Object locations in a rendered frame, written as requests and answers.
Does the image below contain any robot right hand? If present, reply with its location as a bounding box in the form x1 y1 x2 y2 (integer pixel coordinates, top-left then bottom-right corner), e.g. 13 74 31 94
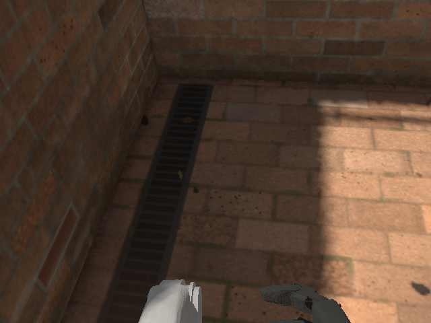
260 283 351 323

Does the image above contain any left robot thigh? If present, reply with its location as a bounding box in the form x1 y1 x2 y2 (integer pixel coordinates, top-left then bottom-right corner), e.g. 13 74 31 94
138 279 202 323

